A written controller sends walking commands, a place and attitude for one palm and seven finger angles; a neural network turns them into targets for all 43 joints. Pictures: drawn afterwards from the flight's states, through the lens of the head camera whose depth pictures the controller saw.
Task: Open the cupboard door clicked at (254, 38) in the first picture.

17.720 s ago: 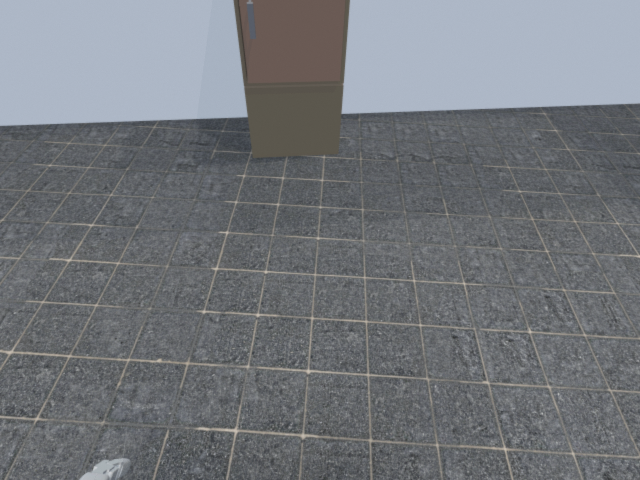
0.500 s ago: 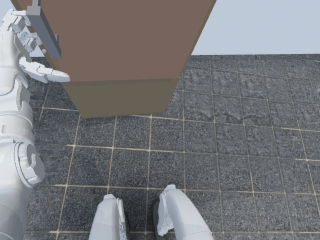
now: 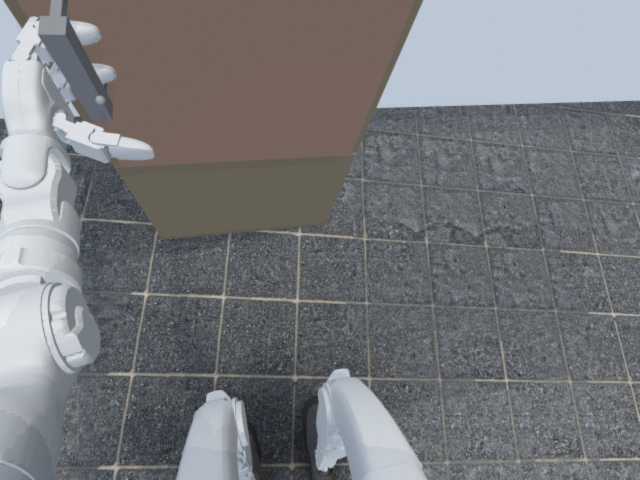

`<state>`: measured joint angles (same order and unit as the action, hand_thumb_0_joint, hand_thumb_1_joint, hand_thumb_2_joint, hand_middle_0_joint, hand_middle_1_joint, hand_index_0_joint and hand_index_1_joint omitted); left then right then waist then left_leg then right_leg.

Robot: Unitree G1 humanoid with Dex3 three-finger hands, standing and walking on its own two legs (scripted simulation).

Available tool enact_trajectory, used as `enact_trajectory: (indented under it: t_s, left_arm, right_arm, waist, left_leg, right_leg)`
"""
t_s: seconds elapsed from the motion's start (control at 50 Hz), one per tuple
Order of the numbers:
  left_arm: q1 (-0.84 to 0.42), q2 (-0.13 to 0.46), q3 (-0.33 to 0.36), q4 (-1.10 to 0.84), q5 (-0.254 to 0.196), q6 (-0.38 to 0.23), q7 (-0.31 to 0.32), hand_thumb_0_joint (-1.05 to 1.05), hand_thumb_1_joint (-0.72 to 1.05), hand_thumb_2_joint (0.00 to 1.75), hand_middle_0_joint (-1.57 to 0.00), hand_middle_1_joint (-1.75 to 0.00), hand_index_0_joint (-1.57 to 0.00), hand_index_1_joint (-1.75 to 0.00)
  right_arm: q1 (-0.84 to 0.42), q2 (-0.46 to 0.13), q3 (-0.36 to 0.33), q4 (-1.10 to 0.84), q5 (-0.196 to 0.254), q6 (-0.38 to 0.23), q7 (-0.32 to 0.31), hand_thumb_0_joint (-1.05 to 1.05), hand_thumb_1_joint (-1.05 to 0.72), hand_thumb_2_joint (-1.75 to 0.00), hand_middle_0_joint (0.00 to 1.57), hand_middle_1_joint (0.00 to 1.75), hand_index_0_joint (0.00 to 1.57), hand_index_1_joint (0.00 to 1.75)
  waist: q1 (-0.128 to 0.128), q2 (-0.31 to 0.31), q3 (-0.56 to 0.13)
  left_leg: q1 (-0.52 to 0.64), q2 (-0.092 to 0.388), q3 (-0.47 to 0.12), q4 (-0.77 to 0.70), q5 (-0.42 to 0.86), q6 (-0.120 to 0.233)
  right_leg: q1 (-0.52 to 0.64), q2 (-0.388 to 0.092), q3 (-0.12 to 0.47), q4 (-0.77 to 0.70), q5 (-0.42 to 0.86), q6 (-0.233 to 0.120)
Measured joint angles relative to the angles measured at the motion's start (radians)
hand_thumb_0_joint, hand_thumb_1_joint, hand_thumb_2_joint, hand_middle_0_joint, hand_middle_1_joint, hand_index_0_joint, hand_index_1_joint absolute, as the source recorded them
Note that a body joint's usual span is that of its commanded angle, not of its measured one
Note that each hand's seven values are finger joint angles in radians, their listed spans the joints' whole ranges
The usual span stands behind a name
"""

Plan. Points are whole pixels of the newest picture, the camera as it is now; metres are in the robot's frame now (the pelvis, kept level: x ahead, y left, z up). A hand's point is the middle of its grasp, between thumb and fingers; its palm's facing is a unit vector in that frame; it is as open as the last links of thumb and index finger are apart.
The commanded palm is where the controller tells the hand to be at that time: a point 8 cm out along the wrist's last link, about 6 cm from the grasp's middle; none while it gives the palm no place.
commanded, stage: slide the fingers in behind the handle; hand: left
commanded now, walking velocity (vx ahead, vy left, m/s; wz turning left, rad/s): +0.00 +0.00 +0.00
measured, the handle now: (82, 59) +0.60 +0.21 +0.05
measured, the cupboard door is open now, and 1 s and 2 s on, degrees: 0 0 37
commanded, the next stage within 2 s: close the thumb around the handle in 0.20 s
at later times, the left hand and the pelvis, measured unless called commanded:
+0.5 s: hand (105, 99) +0.55 +0.18 +0.04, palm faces +0.03 -1.00 -0.03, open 12.8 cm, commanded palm +0.53 +0.21 +0.04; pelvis +0.00 +0.00 +0.00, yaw +0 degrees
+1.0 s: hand (104, 103) +0.54 +0.18 +0.04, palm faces +0.04 -1.00 -0.02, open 5.9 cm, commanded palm +0.52 +0.21 +0.04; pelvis +0.00 +0.00 +0.00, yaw +0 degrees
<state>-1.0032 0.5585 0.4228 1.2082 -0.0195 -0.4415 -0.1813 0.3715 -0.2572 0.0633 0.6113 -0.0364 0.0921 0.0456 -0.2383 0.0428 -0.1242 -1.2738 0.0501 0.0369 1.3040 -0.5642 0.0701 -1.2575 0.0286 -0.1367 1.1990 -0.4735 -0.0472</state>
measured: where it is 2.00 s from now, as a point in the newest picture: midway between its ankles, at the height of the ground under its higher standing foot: (285, 471)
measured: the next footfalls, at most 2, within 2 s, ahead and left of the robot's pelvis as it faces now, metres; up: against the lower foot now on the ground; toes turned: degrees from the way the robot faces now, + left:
none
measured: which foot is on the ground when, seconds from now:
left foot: down 0.00-1.00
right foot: down 0.00-1.00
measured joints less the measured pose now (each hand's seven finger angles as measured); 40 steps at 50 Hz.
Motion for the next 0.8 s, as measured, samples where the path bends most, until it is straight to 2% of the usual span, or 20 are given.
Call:
enact_trajectory:
  t_s: [0.18,0.42,0.56,0.8]
  left_arm:
    - [-0.010,-0.016,-0.022,-0.001,-0.012,0.002,0.001,-0.01,-0.50,0.30,-0.29,-1.20,-0.30,-1.21]
    - [-0.012,-0.014,-0.021,0.000,0.000,-0.003,0.013,-0.01,-0.45,0.32,-0.30,-1.20,-0.32,-1.23]
    - [0.002,-0.024,-0.015,0.000,-0.009,0.002,0.006,-0.01,-0.20,0.42,-0.32,-1.23,-0.33,-1.24]
    - [0.011,-0.022,-0.022,0.012,-0.013,-0.008,0.005,0.00,0.43,0.69,-0.36,-1.30,-0.36,-1.30]
  right_arm:
    - [-0.007,-0.002,-0.004,0.006,0.000,0.002,-0.001,0.01,-0.90,-0.90,0.20,0.30,0.20,0.30]
    - [-0.010,-0.001,-0.005,-0.002,-0.002,0.005,0.001,0.01,-0.91,-0.90,0.20,0.30,0.20,0.30]
    - [-0.009,0.002,-0.001,0.000,0.001,0.010,0.001,0.01,-0.91,-0.90,0.20,0.30,0.20,0.30]
    - [-0.011,-0.001,-0.003,0.004,0.003,0.005,0.000,0.01,-0.90,-0.90,0.20,0.30,0.20,0.30]
  waist:
    - [0.007,0.002,0.001]
    - [0.005,0.002,0.000]
    - [0.009,0.001,0.000]
    - [0.011,0.000,-0.003]
  left_leg:
    - [0.000,-0.006,-0.004,-0.005,0.003,0.000]
    - [-0.003,-0.005,-0.004,0.000,-0.001,-0.001]
    - [0.013,-0.004,-0.002,-0.010,0.002,-0.002]
    - [0.022,-0.005,-0.004,-0.013,0.004,-0.003]
  right_leg:
    - [0.003,-0.005,-0.003,-0.004,-0.001,0.001]
    - [-0.001,-0.004,-0.003,0.002,-0.004,0.000]
    - [0.012,-0.002,0.001,-0.007,-0.001,0.000]
    - [0.023,-0.002,-0.001,-0.010,0.000,-0.001]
